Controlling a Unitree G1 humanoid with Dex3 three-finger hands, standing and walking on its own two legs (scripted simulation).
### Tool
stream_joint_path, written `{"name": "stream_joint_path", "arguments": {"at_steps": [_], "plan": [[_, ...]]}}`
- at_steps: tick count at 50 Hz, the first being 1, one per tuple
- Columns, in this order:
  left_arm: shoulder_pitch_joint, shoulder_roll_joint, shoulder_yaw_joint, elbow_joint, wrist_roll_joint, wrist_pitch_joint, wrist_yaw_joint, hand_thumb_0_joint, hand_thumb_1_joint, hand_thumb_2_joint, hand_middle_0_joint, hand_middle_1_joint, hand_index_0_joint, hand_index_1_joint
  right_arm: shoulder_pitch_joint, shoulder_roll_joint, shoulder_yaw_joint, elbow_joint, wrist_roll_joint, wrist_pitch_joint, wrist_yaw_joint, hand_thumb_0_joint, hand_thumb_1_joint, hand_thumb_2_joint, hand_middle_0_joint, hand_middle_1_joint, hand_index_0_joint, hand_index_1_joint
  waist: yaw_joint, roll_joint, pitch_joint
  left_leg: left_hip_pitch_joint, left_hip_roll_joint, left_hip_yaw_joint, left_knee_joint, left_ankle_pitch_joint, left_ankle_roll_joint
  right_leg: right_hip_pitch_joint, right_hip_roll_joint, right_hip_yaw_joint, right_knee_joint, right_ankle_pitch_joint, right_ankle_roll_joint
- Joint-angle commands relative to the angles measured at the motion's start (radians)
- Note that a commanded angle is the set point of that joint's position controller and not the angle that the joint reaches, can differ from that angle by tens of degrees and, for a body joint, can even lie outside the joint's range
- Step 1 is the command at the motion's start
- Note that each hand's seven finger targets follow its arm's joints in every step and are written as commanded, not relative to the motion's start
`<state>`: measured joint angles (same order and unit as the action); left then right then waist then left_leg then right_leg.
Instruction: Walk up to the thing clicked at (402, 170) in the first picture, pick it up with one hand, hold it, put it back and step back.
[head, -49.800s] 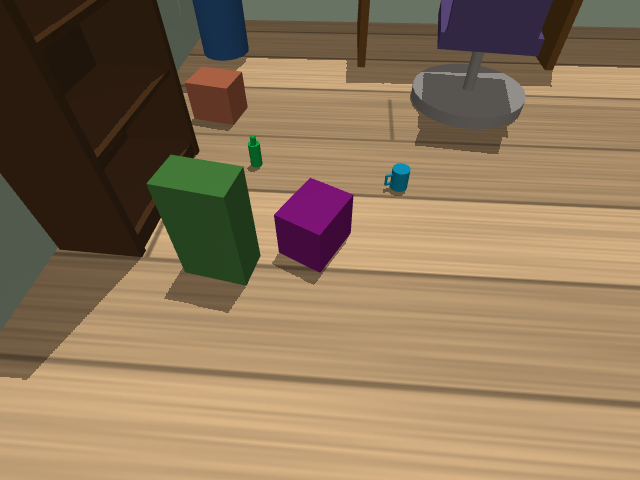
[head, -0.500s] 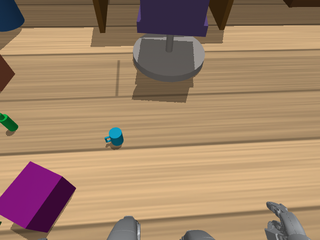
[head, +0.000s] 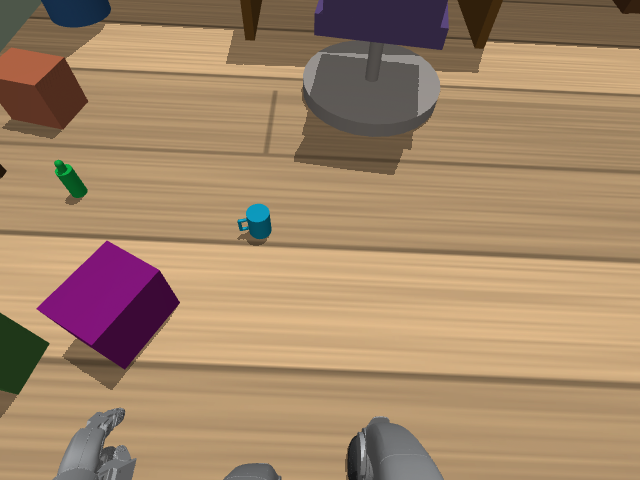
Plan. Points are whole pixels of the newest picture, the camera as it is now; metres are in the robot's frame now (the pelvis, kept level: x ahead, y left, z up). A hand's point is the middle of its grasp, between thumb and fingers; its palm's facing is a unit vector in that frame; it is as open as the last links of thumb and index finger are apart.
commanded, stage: step back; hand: left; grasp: from above
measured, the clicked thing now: (254, 222) +0.95 +0.21 -0.70
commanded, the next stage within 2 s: stand in 1.16 s
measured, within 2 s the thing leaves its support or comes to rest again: neither
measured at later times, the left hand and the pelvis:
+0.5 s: hand out of the picture -0.05 +0.27 -0.13, palm faces -0.01 -0.92 -0.40, open 7.4 cm; pelvis -0.08 -0.01 +0.01, yaw -1 degrees
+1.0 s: hand out of the picture +0.08 +0.24 -0.13, palm faces -0.06 -0.92 -0.38, open 7.4 cm; pelvis -0.04 -0.01 +0.01, yaw -2 degrees
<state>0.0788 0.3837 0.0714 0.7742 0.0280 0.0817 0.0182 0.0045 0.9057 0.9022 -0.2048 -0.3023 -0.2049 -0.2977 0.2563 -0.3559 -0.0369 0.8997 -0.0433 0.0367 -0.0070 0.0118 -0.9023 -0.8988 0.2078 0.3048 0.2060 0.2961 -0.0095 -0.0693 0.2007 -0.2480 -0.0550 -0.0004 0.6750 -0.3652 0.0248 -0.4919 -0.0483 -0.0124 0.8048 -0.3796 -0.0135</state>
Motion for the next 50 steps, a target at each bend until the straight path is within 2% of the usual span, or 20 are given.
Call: {"name": "stream_joint_path", "arguments": {"at_steps": [1,3,5,9,11,13,14,15,18,21,25,26,28,30,35,41,43,44,45,50], "plan": [[-0.014,0.209,0.074,-0.061,-0.011,-0.011,0.000,0.000,0.900,0.900,-0.200,-0.300,-0.200,-0.300,-0.100,-0.325,-0.084,-0.120,-0.017,-0.036,-0.035,0.000,-0.900,-0.900,0.200,0.300,0.200,0.300,0.017,0.199,-0.165,-0.187,0.371,-0.355,-0.319,0.418,0.255,0.101,0.109,0.170,0.470,-0.180,0.002],[0.084,0.184,0.063,-0.018,-0.023,-0.017,-0.004,0.000,0.900,0.900,-0.200,-0.300,-0.200,-0.300,-0.136,-0.264,-0.062,-0.124,-0.010,-0.039,-0.037,0.000,-0.900,-0.900,0.200,0.300,0.200,0.300,0.068,0.147,-0.182,-0.106,0.266,-0.196,-0.261,0.427,0.168,0.043,0.142,0.174,0.472,-0.096,-0.010],[0.097,0.176,0.062,0.008,-0.015,-0.028,-0.014,0.000,0.900,0.900,-0.200,-0.300,-0.200,-0.300,-0.112,-0.248,-0.064,-0.109,-0.004,-0.045,-0.025,0.000,-0.900,-0.900,0.200,0.300,0.200,0.300,0.040,0.172,-0.181,-0.060,0.224,-0.190,-0.287,0.110,0.140,0.076,0.115,0.137,0.297,-0.069,0.001],[0.098,0.169,0.039,0.034,-0.007,-0.085,-0.020,0.000,0.900,0.900,-0.200,-0.300,-0.200,-0.300,-0.078,-0.274,-0.082,-0.096,-0.010,-0.037,-0.006,0.000,-0.900,-0.900,0.200,0.300,0.200,0.300,-0.020,0.270,-0.233,0.099,0.250,-0.211,-0.258,-0.151,0.176,0.154,0.068,0.026,-0.220,-0.166,0.023],[0.189,0.160,0.047,0.101,0.004,-0.112,-0.008,0.000,0.900,0.900,-0.200,-0.300,-0.200,-0.300,-0.070,-0.275,-0.084,-0.086,-0.007,-0.017,0.002,0.000,-0.900,-0.900,0.200,0.300,0.200,0.300,0.019,0.220,-0.223,0.003,0.221,-0.156,-0.130,-0.096,0.133,0.340,0.092,0.016,-0.543,0.004,-0.006],[0.194,0.263,0.069,0.114,0.027,-0.138,0.002,0.000,0.900,0.900,-0.200,-0.300,-0.200,-0.300,-0.056,-0.147,-0.045,-0.103,0.008,-0.022,0.006,0.000,-0.900,-0.900,0.200,0.300,0.200,0.300,0.017,-0.056,-0.194,-0.351,0.069,-0.050,0.149,-0.127,0.012,0.528,-0.139,0.470,-0.544,-0.023,-0.075],[0.133,0.334,0.087,0.081,0.032,-0.134,0.005,0.000,0.900,0.900,-0.200,-0.300,-0.200,-0.300,-0.151,-0.199,-0.058,-0.123,-0.001,-0.025,-0.002,0.000,-0.900,-0.900,0.200,0.300,0.200,0.300,0.066,-0.058,-0.124,-0.339,0.089,-0.089,0.171,-0.190,-0.014,0.275,-0.295,0.607,-0.572,-0.290,-0.197],[0.038,0.354,0.083,0.065,0.031,-0.132,0.003,0.000,0.900,0.900,-0.200,-0.300,-0.200,-0.300,-0.150,-0.247,-0.080,-0.096,0.002,-0.033,-0.001,0.000,-0.900,-0.900,0.200,0.300,0.200,0.300,0.036,-0.073,-0.044,-0.181,0.123,-0.141,0.218,-0.154,-0.020,0.033,-0.333,0.635,-0.579,-0.398,-0.228],[0.058,0.242,0.055,0.087,0.014,-0.145,-0.004,0.000,0.900,0.900,-0.200,-0.300,-0.200,-0.300,-0.146,-0.215,-0.072,-0.070,0.015,-0.049,0.025,0.000,-0.900,-0.900,0.200,0.300,0.200,0.300,0.016,-0.045,-0.034,-0.203,0.090,-0.069,0.110,-0.024,-0.019,0.183,-0.153,0.335,-0.537,-0.209,-0.137],[0.143,0.277,0.058,0.113,0.013,-0.145,-0.015,0.000,0.900,0.900,-0.200,-0.300,-0.200,-0.300,-0.174,-0.209,-0.070,-0.075,0.006,-0.060,0.035,0.000,-0.900,-0.900,0.200,0.300,0.200,0.300,0.054,-0.099,-0.062,-0.173,0.078,-0.019,0.029,-0.053,-0.025,0.216,-0.160,0.331,-0.520,-0.145,-0.138],[0.094,0.241,0.034,0.088,0.007,-0.123,-0.022,0.000,0.900,0.900,-0.200,-0.300,-0.200,-0.300,-0.069,-0.207,-0.088,-0.015,0.007,-0.078,0.031,0.000,-0.900,-0.900,0.200,0.300,0.200,0.300,0.000,-0.067,-0.132,0.100,0.037,0.025,-0.199,0.004,-0.018,0.123,-0.122,0.205,-0.391,-0.083,-0.109],[0.114,0.203,0.017,0.090,0.005,-0.121,-0.021,0.000,0.900,0.900,-0.200,-0.300,-0.200,-0.300,-0.050,-0.217,-0.095,-0.004,0.006,-0.084,0.025,0.000,-0.900,-0.900,0.200,0.300,0.200,0.300,-0.013,-0.003,-0.168,0.221,0.065,-0.038,-0.259,0.020,-0.005,0.062,-0.077,0.146,-0.275,0.013,-0.084],[0.095,0.164,0.008,0.088,-0.014,-0.120,-0.012,0.000,0.900,0.900,-0.200,-0.300,-0.200,-0.300,0.023,-0.336,-0.117,0.004,0.000,-0.090,0.017,0.000,-0.900,-0.900,0.200,0.300,0.200,0.300,-0.044,0.242,-0.220,0.247,0.402,-0.547,-0.440,-0.265,0.167,-0.100,0.066,-0.002,0.071,-0.184,-0.015],[0.110,0.248,0.030,0.098,-0.007,-0.122,-0.011,0.000,0.900,0.900,-0.200,-0.300,-0.200,-0.300,-0.008,-0.336,-0.123,-0.001,0.000,-0.085,0.017,0.000,-0.900,-0.900,0.200,0.300,0.200,0.300,-0.026,0.154,-0.149,0.121,0.404,-0.511,-0.448,-0.283,0.221,-0.054,0.014,0.095,0.149,-0.187,-0.020],[0.160,0.188,0.026,0.132,-0.011,-0.121,-0.024,0.000,0.900,0.900,-0.200,-0.300,-0.200,-0.300,-0.061,-0.264,-0.096,-0.014,0.005,-0.094,0.010,0.000,-0.900,-0.900,0.200,0.300,0.200,0.300,0.010,0.231,-0.169,0.083,0.287,-0.238,-0.348,0.164,0.155,0.054,-0.004,0.027,0.013,-0.073,-0.009],[0.186,0.183,0.037,0.183,-0.009,-0.127,-0.004,0.000,0.900,0.900,-0.200,-0.300,-0.200,-0.300,-0.143,-0.181,-0.048,-0.024,0.037,-0.061,0.004,0.000,-0.900,-0.900,0.200,0.300,0.200,0.300,0.078,0.146,-0.225,-0.147,0.194,-0.091,-0.124,0.178,0.046,0.445,0.033,0.009,-0.357,0.228,-0.013],[0.137,0.274,0.049,0.163,0.003,-0.137,0.005,0.000,0.900,0.900,-0.200,-0.300,-0.200,-0.300,-0.091,-0.122,-0.024,-0.019,0.041,-0.054,-0.002,0.000,-0.900,-0.900,0.200,0.300,0.200,0.300,0.043,-0.081,-0.215,-0.220,0.061,-0.055,0.048,-0.067,-0.024,0.384,-0.228,0.406,-0.519,0.065,-0.096],[0.011,0.316,0.048,0.135,0.004,-0.131,0.001,0.000,0.900,0.900,-0.200,-0.300,-0.200,-0.300,-0.060,-0.178,-0.047,0.021,0.035,-0.041,-0.008,0.000,-0.900,-0.900,0.200,0.300,0.200,0.300,0.020,-0.082,-0.187,-0.093,0.074,-0.054,0.141,-0.197,-0.026,0.167,-0.324,0.454,-0.554,-0.141,-0.202],[-0.061,0.297,0.043,0.117,0.005,-0.127,-0.002,0.000,0.900,0.900,-0.200,-0.300,-0.200,-0.300,-0.021,-0.205,-0.059,0.055,0.030,-0.039,-0.007,0.000,-0.900,-0.900,0.200,0.300,0.200,0.300,-0.011,-0.066,-0.144,-0.020,0.098,-0.049,0.134,-0.169,-0.031,0.073,-0.304,0.424,-0.530,-0.188,-0.214],[-0.070,0.194,0.018,0.147,-0.014,-0.122,-0.009,0.000,0.900,0.900,-0.200,-0.300,-0.200,-0.300,-0.032,-0.200,-0.042,0.110,0.023,-0.070,-0.003,0.000,-0.900,-0.900,0.200,0.300,0.200,0.300,-0.001,-0.015,-0.223,0.061,0.154,-0.117,-0.244,0.256,0.008,0.217,-0.103,0.122,-0.329,0.252,-0.043]]}}
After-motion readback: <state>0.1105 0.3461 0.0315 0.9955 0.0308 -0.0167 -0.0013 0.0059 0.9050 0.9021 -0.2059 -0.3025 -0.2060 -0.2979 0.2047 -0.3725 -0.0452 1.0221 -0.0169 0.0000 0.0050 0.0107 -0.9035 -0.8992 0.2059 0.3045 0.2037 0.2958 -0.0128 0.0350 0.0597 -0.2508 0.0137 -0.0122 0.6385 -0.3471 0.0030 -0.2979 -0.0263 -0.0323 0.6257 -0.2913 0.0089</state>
